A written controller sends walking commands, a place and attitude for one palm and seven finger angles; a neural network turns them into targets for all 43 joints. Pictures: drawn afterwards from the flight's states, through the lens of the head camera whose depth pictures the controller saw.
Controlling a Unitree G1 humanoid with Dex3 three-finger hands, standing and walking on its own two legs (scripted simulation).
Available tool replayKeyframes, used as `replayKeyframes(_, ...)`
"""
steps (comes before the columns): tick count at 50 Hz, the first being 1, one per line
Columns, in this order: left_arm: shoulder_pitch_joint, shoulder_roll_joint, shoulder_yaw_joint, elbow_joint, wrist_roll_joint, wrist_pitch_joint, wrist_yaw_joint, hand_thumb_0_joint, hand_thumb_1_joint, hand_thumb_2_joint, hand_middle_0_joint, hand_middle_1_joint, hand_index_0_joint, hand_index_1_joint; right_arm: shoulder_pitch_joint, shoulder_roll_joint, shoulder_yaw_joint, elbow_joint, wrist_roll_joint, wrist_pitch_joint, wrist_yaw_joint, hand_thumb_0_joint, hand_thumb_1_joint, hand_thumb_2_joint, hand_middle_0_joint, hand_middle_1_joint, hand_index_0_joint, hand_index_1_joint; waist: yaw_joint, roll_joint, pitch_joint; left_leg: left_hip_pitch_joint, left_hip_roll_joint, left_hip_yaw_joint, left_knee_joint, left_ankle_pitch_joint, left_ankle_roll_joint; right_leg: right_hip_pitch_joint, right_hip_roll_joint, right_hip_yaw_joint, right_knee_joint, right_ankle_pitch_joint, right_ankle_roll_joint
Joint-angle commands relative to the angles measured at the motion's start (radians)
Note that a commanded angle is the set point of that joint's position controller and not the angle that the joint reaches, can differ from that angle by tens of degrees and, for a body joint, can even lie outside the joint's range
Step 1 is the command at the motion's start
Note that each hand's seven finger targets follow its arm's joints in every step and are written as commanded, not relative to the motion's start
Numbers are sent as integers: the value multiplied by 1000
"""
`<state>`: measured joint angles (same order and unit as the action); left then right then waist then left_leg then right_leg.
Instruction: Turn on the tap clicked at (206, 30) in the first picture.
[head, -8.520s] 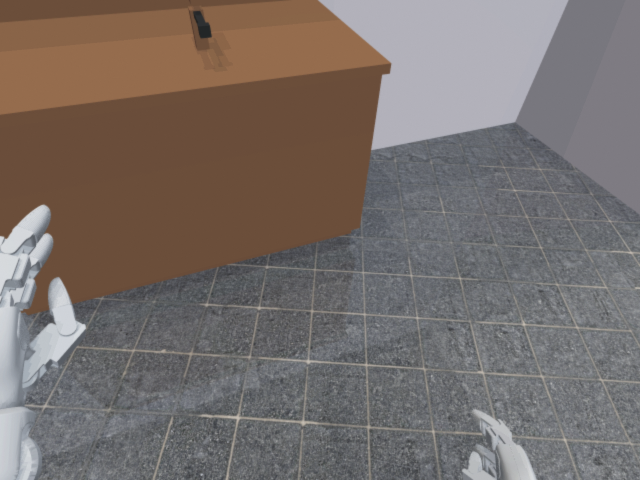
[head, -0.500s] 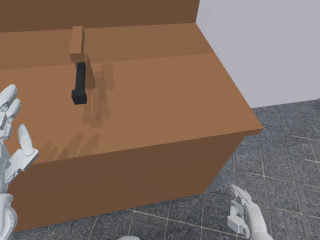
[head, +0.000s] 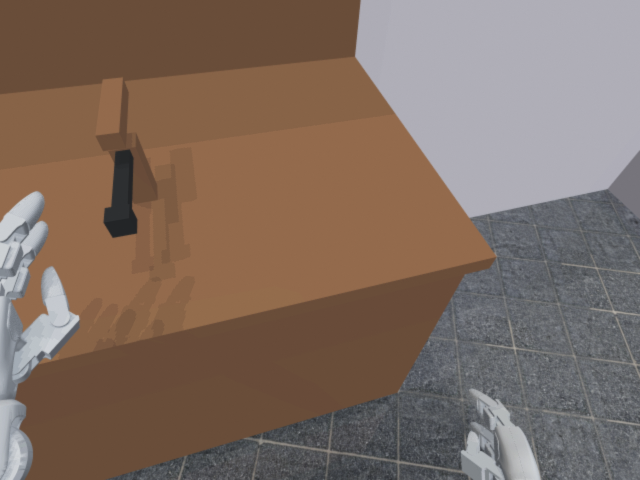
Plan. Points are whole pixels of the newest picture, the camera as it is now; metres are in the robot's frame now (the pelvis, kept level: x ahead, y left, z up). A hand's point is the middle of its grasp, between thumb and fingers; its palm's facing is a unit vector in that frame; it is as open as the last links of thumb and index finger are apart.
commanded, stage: come to a stop and stand still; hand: left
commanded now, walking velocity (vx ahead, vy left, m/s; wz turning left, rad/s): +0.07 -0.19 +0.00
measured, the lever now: (121, 220) +0.37 +0.28 +0.12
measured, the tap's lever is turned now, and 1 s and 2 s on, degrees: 0 0 0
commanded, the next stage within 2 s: look again from close up in 1.22 s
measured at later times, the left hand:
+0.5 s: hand (80, 289) +0.24 +0.24 +0.17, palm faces +0.40 -0.79 -0.48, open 7.4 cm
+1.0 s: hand (51, 297) +0.23 +0.27 +0.17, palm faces +0.42 -0.83 -0.36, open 7.4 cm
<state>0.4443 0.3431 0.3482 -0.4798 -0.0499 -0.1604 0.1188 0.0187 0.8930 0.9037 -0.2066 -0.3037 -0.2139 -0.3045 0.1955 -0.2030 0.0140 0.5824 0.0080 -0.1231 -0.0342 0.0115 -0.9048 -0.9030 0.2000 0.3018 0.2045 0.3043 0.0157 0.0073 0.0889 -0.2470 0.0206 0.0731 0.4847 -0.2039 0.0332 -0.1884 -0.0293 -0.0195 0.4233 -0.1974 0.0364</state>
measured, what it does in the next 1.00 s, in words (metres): stands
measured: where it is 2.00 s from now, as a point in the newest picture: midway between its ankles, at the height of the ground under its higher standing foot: outside the picture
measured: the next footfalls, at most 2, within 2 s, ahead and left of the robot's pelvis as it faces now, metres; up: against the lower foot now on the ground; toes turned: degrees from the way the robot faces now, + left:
none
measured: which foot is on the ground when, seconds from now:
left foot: down 0.00-1.00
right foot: down 0.00-1.00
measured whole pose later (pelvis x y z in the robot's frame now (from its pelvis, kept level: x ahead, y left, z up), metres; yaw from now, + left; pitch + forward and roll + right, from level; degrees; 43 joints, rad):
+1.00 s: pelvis +0.01 +0.01 +0.00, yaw -1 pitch -2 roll -2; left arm 0.37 0.35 0.39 -0.47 -0.03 -0.19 0.11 0.02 0.89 0.90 -0.21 -0.30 -0.21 -0.30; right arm 0.22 -0.19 0.01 0.59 0.01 -0.13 -0.02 0.01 -0.90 -0.90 0.20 0.30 0.20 0.30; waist 0.04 -0.02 0.09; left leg -0.25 0.02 0.09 0.51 -0.23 0.05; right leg -0.18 -0.03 -0.01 0.42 -0.21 0.05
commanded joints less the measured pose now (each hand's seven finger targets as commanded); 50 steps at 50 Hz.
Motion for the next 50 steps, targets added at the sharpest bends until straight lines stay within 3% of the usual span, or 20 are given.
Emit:
replayKeyframes(1,-90,148,87,-223,-1,-63,14,0,900,900,-200,-300,-200,-300,-110,-117,-41,-178,7,-56,-8,0,-900,-900,200,300,200,300,-4,99,-150,64,125,-155,-179,-124,1,-9,9,-3,-13,-10,-46)
replayKeyframes(4,-86,175,110,-232,-3,-51,20,0,900,900,-200,-300,-200,-300,-120,-111,-38,-182,9,-52,-5,0,-900,-900,200,300,200,300,-1,110,-155,77,137,-163,-176,-140,7,-19,14,-7,-8,-18,-50)
replayKeyframes(5,-80,146,87,-218,-3,-51,18,0,900,900,-200,-300,-200,-300,-108,-112,-38,-177,5,-50,-4,0,-900,-900,200,300,200,300,-2,98,-150,59,133,-154,-161,-117,9,-5,12,-8,-21,1,-51)
replayKeyframes(11,-42,150,89,-230,-11,-48,11,0,900,900,-200,-300,-200,-300,-104,-114,-43,-171,8,-49,-1,0,-900,-900,200,300,200,300,-4,52,-197,88,80,-83,-45,181,-10,71,-42,43,-55,234,-58)
replayKeyframes(14,-16,178,122,-220,-16,-39,13,0,900,900,-200,-300,-200,-300,-121,-115,-42,-175,10,-40,-7,0,-900,-900,200,300,200,300,0,29,-186,101,77,-81,-50,164,-10,57,-46,50,-65,223,-56)
replayKeyframes(15,-26,149,94,-213,-19,-41,9,0,900,900,-200,-300,-200,-300,-114,-115,-41,-171,8,-35,-8,0,-900,-900,200,300,200,300,-5,26,-179,92,76,-80,-51,149,-9,57,-46,46,-70,210,-55)
replayKeyframes(22,-38,164,102,-213,-23,-41,14,0,900,900,-200,-300,-200,-300,-119,-120,-48,-179,13,-32,-17,0,-900,-900,200,300,200,300,-2,26,-166,97,74,-90,-75,109,-7,58,-52,51,-81,179,-52)
replayKeyframes(23,-976,966,699,-395,127,-129,4,0,900,900,-200,-300,-200,-300,30,-149,-93,-136,-45,-62,-24,0,-900,-900,200,300,200,300,61,-229,-102,-26,75,-36,78,212,-8,-42,-63,111,-145,332,-39)
replayKeyframes(24,-683,545,405,37,34,-72,-10,0,900,900,-200,-300,-200,-300,-59,-97,-75,-80,30,-30,-17,0,-900,-900,200,300,200,300,7,-22,-145,100,75,-57,5,211,-27,-63,-133,84,-36,300,-120)
replayKeyframes(25,-471,312,223,94,28,-66,-35,0,900,900,-200,-300,-200,-300,-48,-132,-91,-123,9,-43,0,0,-900,-900,200,300,200,300,22,70,-247,188,64,-37,-24,223,-28,-20,-75,109,19,296,-110)
replayKeyframes(27,-263,168,79,-3,2,-67,-53,0,900,900,-200,-300,-200,-300,-53,-134,-88,-163,27,-55,31,0,-900,-900,200,300,200,300,24,131,-270,211,65,-20,-22,245,0,-5,-48,84,23,267,-47)
replayKeyframes(29,-73,61,-7,-86,-5,-52,-55,0,900,900,-200,-300,-200,-300,-78,-114,-79,-186,42,-57,64,0,-900,-900,200,300,200,300,30,99,-283,199,82,-30,-32,256,11,27,-27,38,35,231,-30)
replayKeyframes(33,-17,216,142,-172,11,-49,-24,0,900,900,-200,-300,-200,-300,-94,-125,-65,-210,23,-43,42,0,-900,-900,200,300,200,300,23,-107,-179,50,56,-30,-43,20,-16,14,-35,44,-52,87,-50)
replayKeyframes(34,-13,292,227,-178,11,-53,-7,0,900,900,-200,-300,-200,-300,-100,-127,-61,-203,24,-33,29,0,-900,-900,200,300,200,300,23,-88,-179,60,52,-27,-56,20,-19,-4,-34,36,-44,68,-56)
replayKeyframes(35,-23,241,201,-171,2,-63,-10,0,900,900,-200,-300,-200,-300,-97,-115,-54,-212,17,-30,19,0,-900,-900,200,300,200,300,13,-76,-168,41,54,-35,-65,-5,-13,-3,-36,30,-43,38,-56)
replayKeyframes(38,-98,248,207,-214,-5,-89,-3,0,900,900,-200,-300,-200,-300,-95,-112,-52,-211,17,-37,-2,0,-900,-900,200,300,200,300,8,49,-159,32,57,-46,-86,-30,-4,10,-27,49,-39,52,-58)
replayKeyframes(39,-131,290,234,-250,2,-92,4,0,900,900,-200,-300,-200,-300,-103,-117,-50,-208,16,-40,-6,0,-900,-900,200,300,200,300,11,100,-174,53,63,-48,-91,-3,-3,15,-25,42,-24,75,-57)
replayKeyframes(40,-132,241,193,-226,0,-94,2,0,900,900,-200,-300,-200,-300,-95,-112,-49,-203,14,-46,-8,0,-900,-900,200,300,200,300,9,92,-178,46,68,-52,-92,-6,0,28,-25,29,-24,77,-55)
replayKeyframes(45,-135,175,113,-196,14,-98,-4,0,900,900,-200,-300,-200,-300,-76,-121,-52,-169,12,-77,2,0,-900,-900,200,300,200,300,10,57,-194,95,67,-57,-81,16,0,17,-15,17,-44,101,-51)
replayKeyframes(50,-123,142,75,-152,28,-93,-5,0,900,900,-200,-300,-200,-300,-73,-125,-53,-156,14,-71,11,0,-900,-900,200,300,200,300,7,89,-158,66,81,-88,-133,-27,0,-1,1,-4,-35,50,-45)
